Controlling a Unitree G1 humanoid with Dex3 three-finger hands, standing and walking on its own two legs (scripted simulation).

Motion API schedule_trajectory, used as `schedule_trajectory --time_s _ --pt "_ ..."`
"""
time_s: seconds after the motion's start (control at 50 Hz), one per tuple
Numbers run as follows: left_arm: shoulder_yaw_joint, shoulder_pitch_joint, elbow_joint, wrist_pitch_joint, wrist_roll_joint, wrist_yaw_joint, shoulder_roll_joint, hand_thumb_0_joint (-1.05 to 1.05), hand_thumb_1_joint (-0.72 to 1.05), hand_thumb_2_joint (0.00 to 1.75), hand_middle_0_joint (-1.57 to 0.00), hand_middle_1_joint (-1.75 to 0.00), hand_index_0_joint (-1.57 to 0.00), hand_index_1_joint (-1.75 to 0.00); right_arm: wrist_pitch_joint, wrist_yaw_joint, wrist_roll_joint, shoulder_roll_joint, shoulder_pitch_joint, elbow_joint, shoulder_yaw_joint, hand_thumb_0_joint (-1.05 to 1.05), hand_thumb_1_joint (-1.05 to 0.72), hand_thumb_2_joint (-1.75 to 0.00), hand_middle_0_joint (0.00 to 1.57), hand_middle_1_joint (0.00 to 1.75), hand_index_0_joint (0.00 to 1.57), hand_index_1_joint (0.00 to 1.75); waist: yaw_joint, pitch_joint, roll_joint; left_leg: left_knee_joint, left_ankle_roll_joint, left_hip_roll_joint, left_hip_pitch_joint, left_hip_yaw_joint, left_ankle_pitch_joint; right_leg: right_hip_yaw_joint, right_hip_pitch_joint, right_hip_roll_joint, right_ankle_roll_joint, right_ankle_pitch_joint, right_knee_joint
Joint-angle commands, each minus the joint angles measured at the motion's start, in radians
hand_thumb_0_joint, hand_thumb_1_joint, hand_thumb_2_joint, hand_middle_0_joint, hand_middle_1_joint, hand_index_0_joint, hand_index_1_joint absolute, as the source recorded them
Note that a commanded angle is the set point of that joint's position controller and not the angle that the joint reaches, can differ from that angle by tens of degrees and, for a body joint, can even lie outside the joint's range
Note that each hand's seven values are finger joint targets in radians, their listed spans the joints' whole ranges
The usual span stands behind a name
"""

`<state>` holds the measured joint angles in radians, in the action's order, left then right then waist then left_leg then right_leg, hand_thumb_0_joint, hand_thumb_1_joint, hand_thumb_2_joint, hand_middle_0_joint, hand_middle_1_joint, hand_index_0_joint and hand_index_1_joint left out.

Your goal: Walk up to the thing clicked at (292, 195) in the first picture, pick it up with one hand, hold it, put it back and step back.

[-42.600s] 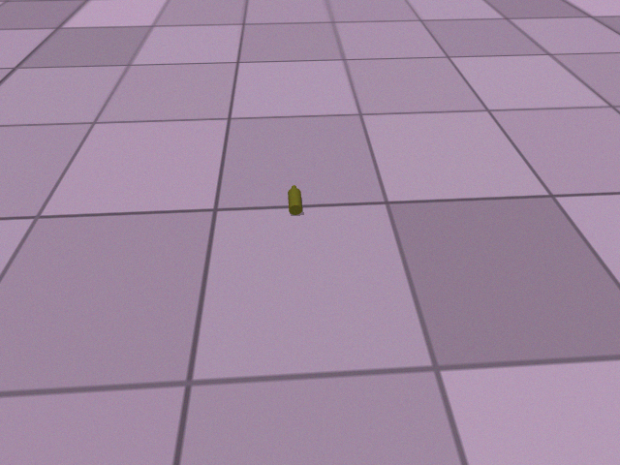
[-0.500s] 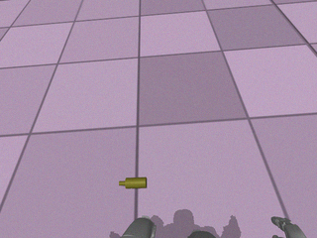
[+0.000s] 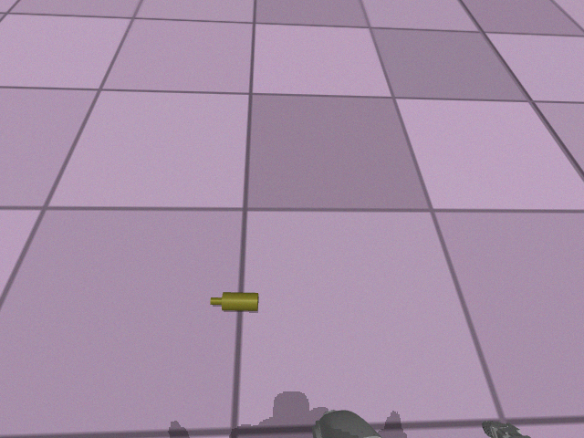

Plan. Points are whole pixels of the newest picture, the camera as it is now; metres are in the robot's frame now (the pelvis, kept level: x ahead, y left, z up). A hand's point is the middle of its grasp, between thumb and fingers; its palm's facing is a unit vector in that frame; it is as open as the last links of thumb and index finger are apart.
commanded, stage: step back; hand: left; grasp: from above
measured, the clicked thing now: (234, 301) +0.62 +0.16 -0.74
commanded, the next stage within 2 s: none
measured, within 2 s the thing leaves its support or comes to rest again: neither
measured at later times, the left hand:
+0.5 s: hand out of the picture -0.03 +0.26 -0.14, palm faces -0.04 -0.90 -0.43, open 7.4 cm
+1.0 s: hand out of the picture -0.26 +0.25 -0.15, palm faces -0.09 -0.91 -0.41, open 7.4 cm
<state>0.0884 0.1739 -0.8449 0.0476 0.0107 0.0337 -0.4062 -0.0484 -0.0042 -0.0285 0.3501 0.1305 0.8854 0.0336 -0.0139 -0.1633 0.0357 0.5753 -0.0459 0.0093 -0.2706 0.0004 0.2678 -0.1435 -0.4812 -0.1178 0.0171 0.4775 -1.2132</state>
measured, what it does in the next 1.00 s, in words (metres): walks backwards: right foot, then left foot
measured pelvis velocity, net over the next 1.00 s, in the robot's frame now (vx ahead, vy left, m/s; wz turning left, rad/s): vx -0.34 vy -0.02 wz -0.10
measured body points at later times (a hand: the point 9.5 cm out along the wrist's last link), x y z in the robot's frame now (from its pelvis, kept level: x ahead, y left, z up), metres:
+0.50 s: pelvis -0.16 +0.00 -0.01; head -0.11 -0.02 +0.43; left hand -0.03 +0.31 -0.11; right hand -0.11 -0.33 -0.14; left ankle -0.18 +0.12 -0.71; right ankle -0.11 -0.14 -0.73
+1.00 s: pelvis -0.34 -0.02 -0.01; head -0.30 -0.03 +0.44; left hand -0.25 +0.29 -0.12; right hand -0.24 -0.34 -0.13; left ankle -0.27 +0.12 -0.68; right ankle -0.35 -0.13 -0.73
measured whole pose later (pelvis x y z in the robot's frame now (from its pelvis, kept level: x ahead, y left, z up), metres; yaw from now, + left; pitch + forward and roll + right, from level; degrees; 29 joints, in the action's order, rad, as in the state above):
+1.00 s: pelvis -0.34 -0.02 -0.01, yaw -6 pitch -2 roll +1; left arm 0.06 0.21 -0.88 0.05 0.04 0.00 -0.36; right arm -0.07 0.02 0.00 0.40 0.11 0.84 0.05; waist -0.04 -0.15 -0.02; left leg 1.03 0.01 0.08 -0.53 0.13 0.47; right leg -0.04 -0.27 0.00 -0.02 0.35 -0.67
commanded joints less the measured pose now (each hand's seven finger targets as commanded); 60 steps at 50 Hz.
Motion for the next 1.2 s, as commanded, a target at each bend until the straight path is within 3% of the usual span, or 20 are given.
schedule_trajectory --time_s 0.0,0.16,0.2,0.22,0.24,0.3,0.44,0.5,0.54,0.56,0.62,0.74,0.84,0.86,0.88,0.9,0.96,1.08,1.14,1.18 --pt "0.043 0.014 0.086 -0.027 0.006 0.001 -0.153 0.0 0.9 0.9 -0.2 -0.3 -0.2 -0.3 0.031 0.028 0.006 0.253 0.032 -0.091 0.079 0.0 -0.9 -0.9 0.2 0.3 0.2 0.3 0.049 0.17 -0.182 -0.11 -0.223 -0.279 0.262 0.225 -0.527 0.002 -0.056 0.04 0.024 0.053 0.119" --pt "0.044 0.178 0.011 -0.041 0.013 -0.016 -0.147 0.0 0.9 0.9 -0.2 -0.3 -0.2 -0.3 0.003 0.017 0.016 0.292 -0.037 -0.132 0.09 0.0 -0.9 -0.9 0.2 0.3 0.2 0.3 -0.008 0.248 -0.2 -0.057 -0.119 -0.243 0.061 0.179 -0.218 0.153 0.313 0.079 -0.032 -0.203 0.748" --pt "0.07 0.179 0.025 -0.053 0.038 -0.015 -0.241 0.0 0.9 0.9 -0.2 -0.3 -0.2 -0.3 0.003 0.01 0.028 0.23 -0.041 -0.147 0.075 0.0 -0.9 -0.9 0.2 0.3 0.2 0.3 -0.014 0.23 0.038 0.127 -0.002 -0.097 -0.193 0.1 0.05 -0.188 0.39 0.289 -0.131 -0.263 0.813" --pt "0.088 0.1 0.059 -0.047 0.031 -0.017 -0.332 0.0 0.9 0.9 -0.2 -0.3 -0.2 -0.3 0.0 0.023 0.029 0.197 -0.108 -0.148 0.073 0.0 -0.9 -0.9 0.2 0.3 0.2 0.3 -0.064 0.15 0.266 0.39 0.043 0.072 -0.208 0.041 0.321 -0.408 0.162 0.49 -0.292 -0.277 0.927" --pt "0.087 0.022 0.102 -0.055 0.038 -0.011 -0.333 0.0 0.9 0.9 -0.2 -0.3 -0.2 -0.3 -0.008 0.027 0.024 0.231 -0.087 -0.141 0.084 0.0 -0.9 -0.9 0.2 0.3 0.2 0.3 -0.038 0.093 0.221 0.584 0.053 0.052 -0.17 0.182 0.341 -0.451 0.041 0.547 -0.334 -0.317 0.944" --pt "0.061 -0.103 0.129 -0.05 0.028 0.0 -0.224 0.0 0.9 0.9 -0.2 -0.3 -0.2 -0.3 0.004 0.029 0.043 0.222 0.031 -0.084 0.075 0.0 -0.9 -0.9 0.2 0.3 0.2 0.3 0.048 0.094 0.072 0.671 0.057 0.129 -0.168 0.174 0.2 -0.09 0.089 0.344 -0.212 -0.54 0.806" --pt "0.055 -0.021 0.135 -0.025 0.031 0.01 -0.208 0.0 0.9 0.9 -0.2 -0.3 -0.2 -0.3 0.021 0.031 0.014 0.209 0.067 -0.094 0.064 0.0 -0.9 -0.9 0.2 0.3 0.2 0.3 -0.026 0.187 0.166 0.164 0.057 0.018 -0.135 0.057 0.25 -0.09 0.384 0.37 -0.205 -0.63 0.692" --pt "0.036 -0.024 0.142 -0.003 0.012 -0.002 -0.201 0.0 0.9 0.9 -0.2 -0.3 -0.2 -0.3 0.035 0.028 -0.002 0.221 0.152 -0.053 0.082 0.0 -0.9 -0.9 0.2 0.3 0.2 0.3 0.013 0.225 0.098 -0.186 0.029 0.009 0.074 0.028 -0.081 -0.036 0.27 0.288 -0.127 -0.54 0.558" --pt "0.032 -0.061 0.162 -0.003 -0.002 0.001 -0.165 0.0 0.9 0.9 -0.2 -0.3 -0.2 -0.3 0.032 0.015 -0.007 0.399 0.067 -0.089 0.115 0.0 -0.9 -0.9 0.2 0.3 0.2 0.3 0.028 0.205 -0.285 -0.245 -0.192 -0.369 0.037 0.489 -0.28 0.123 0.043 0.038 -0.029 0.081 0.276" --pt "0.048 -0.128 0.156 -0.002 0.014 0.011 -0.189 0.0 0.9 0.9 -0.2 -0.3 -0.2 -0.3 0.038 0.016 -0.017 0.406 0.062 -0.098 0.121 0.0 -0.9 -0.9 0.2 0.3 0.2 0.3 0.073 0.163 -0.253 -0.278 -0.275 -0.428 -0.098 0.576 -0.293 -0.016 0.076 0.039 -0.025 0.185 0.077" --pt "0.046 -0.026 0.093 0.002 -0.009 0.002 -0.175 0.0 0.9 0.9 -0.2 -0.3 -0.2 -0.3 0.046 0.035 -0.014 0.296 -0.029 -0.102 0.081 0.0 -0.9 -0.9 0.2 0.3 0.2 0.3 -0.024 0.155 -0.133 -0.157 -0.18 -0.272 -0.025 0.267 -0.423 -0.054 0.017 0.022 -0.042 0.051 -0.078" --pt "0.039 -0.007 0.092 -0.009 0.012 -0.018 -0.156 0.0 0.9 0.9 -0.2 -0.3 -0.2 -0.3 0.037 0.037 -0.011 0.285 0.038 -0.119 0.087 0.0 -0.9 -0.9 0.2 0.3 0.2 0.3 0.026 0.193 -0.203 -0.092 -0.21 -0.281 0.155 0.246 -0.447 0.038 0.049 0.076 0.011 0.065 0.262" --pt "0.039 0.111 0.012 -0.028 0.021 -0.02 -0.151 0.0 0.9 0.9 -0.2 -0.3 -0.2 -0.3 0.005 0.027 0.008 0.296 -0.002 -0.127 0.079 0.0 -0.9 -0.9 0.2 0.3 0.2 0.3 -0.015 0.278 -0.212 0.013 -0.096 -0.197 0.049 0.163 -0.284 0.153 0.337 0.083 -0.039 -0.227 0.825" --pt "0.056 0.109 0.016 -0.033 0.033 -0.02 -0.204 0.0 0.9 0.9 -0.2 -0.3 -0.2 -0.3 0.006 0.023 0.014 0.251 0.004 -0.132 0.066 0.0 -0.9 -0.9 0.2 0.3 0.2 0.3 -0.009 0.251 -0.122 0.078 -0.039 -0.13 -0.119 0.157 -0.12 -0.004 0.398 0.166 -0.068 -0.217 0.817" --pt "0.082 0.088 0.035 -0.027 0.031 -0.025 -0.315 0.0 0.9 0.9 -0.2 -0.3 -0.2 -0.3 0.011 0.032 0.025 0.208 -0.052 -0.165 0.059 0.0 -0.9 -0.9 0.2 0.3 0.2 0.3 -0.052 0.201 0.195 0.275 0.026 0.076 -0.271 0.076 0.204 -0.287 0.305 0.386 -0.206 -0.262 0.878" --pt "0.09 0.025 0.067 -0.029 0.039 -0.02 -0.37 0.0 0.9 0.9 -0.2 -0.3 -0.2 -0.3 0.007 0.046 0.017 0.234 -0.064 -0.156 0.076 0.0 -0.9 -0.9 0.2 0.3 0.2 0.3 -0.065 0.14 0.235 0.508 0.058 0.059 -0.217 0.13 0.363 -0.452 0.078 0.554 -0.333 -0.297 0.925" --pt "0.051 -0.135 0.103 -0.038 0.032 -0.005 -0.231 0.0 0.9 0.9 -0.2 -0.3 -0.2 -0.3 0.009 0.04 0.037 0.239 0.041 -0.093 0.068 0.0 -0.9 -0.9 0.2 0.3 0.2 0.3 0.045 0.117 0.053 0.631 0.049 0.1 -0.208 0.172 0.231 -0.095 0.123 0.378 -0.237 -0.567 0.769" --pt "0.056 0.013 0.073 -0.045 0.044 -0.006 -0.23 0.0 0.9 0.9 -0.2 -0.3 -0.2 -0.3 0.034 0.025 0.006 0.21 0.009 -0.095 0.058 0.0 -0.9 -0.9 0.2 0.3 0.2 0.3 -0.054 0.17 0.149 0.207 0.061 0.032 -0.172 0.033 0.272 -0.104 0.342 0.363 -0.213 -0.283 0.761" --pt "0.043 -0.034 0.067 -0.034 0.03 -0.019 -0.24 0.0 0.9 0.9 -0.2 -0.3 -0.2 -0.3 0.048 0.019 0.001 0.203 0.114 -0.022 0.073 0.0 -0.9 -0.9 0.2 0.3 0.2 0.3 0.006 0.181 0.14 -0.153 0.025 0.031 0.098 -0.028 0.102 -0.074 0.19 0.345 -0.168 -0.147 0.718" --pt "0.001 0.031 0.059 -0.032 0.013 -0.027 -0.118 0.0 0.9 0.9 -0.2 -0.3 -0.2 -0.3 0.064 0.02 -0.027 0.276 0.106 -0.014 0.092 0.0 -0.9 -0.9 0.2 0.3 0.2 0.3 0.001 0.206 -0.165 -0.31 -0.063 -0.218 0.265 0.422 0.305 0.053 -0.084 0.191 -0.053 0.021 0.489"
